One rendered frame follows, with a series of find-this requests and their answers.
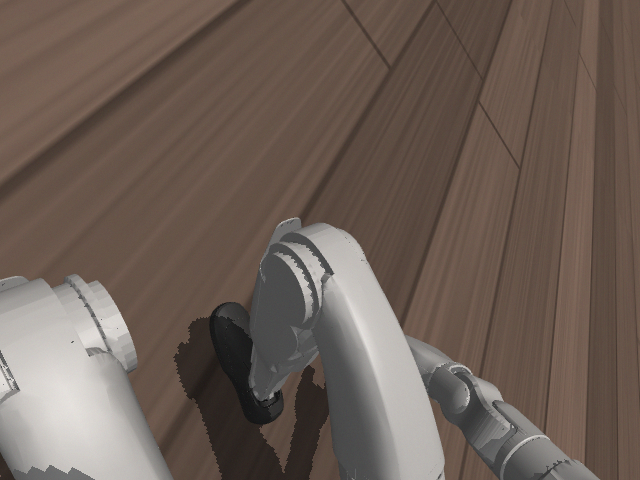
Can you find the right robot hand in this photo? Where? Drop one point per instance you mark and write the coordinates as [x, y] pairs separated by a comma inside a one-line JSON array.
[[427, 358]]

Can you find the right robot arm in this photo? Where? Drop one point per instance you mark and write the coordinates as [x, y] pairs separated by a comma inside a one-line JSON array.
[[509, 444]]

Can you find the right robot foot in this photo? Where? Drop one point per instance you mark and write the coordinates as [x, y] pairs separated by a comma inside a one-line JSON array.
[[230, 334]]

